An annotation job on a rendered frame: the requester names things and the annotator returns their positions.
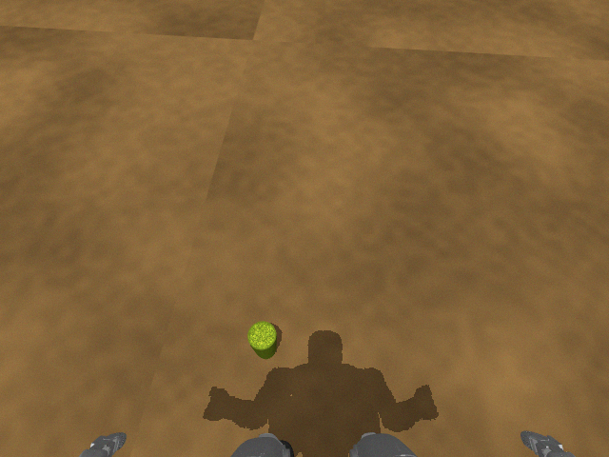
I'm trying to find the right robot hand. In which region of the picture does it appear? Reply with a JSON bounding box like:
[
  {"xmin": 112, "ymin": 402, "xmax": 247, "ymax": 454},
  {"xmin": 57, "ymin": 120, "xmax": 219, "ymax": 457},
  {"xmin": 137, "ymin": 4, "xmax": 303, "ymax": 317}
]
[{"xmin": 521, "ymin": 431, "xmax": 576, "ymax": 457}]

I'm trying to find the cup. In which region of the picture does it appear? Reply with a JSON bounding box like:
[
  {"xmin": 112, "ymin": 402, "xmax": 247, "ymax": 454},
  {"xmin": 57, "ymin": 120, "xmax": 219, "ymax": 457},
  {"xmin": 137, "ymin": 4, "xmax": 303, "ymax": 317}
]
[{"xmin": 247, "ymin": 321, "xmax": 277, "ymax": 359}]

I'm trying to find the left robot hand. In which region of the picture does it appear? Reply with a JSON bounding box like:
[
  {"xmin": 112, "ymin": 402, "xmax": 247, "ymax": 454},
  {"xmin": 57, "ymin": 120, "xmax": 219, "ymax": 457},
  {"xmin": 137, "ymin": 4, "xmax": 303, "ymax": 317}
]
[{"xmin": 79, "ymin": 432, "xmax": 127, "ymax": 457}]

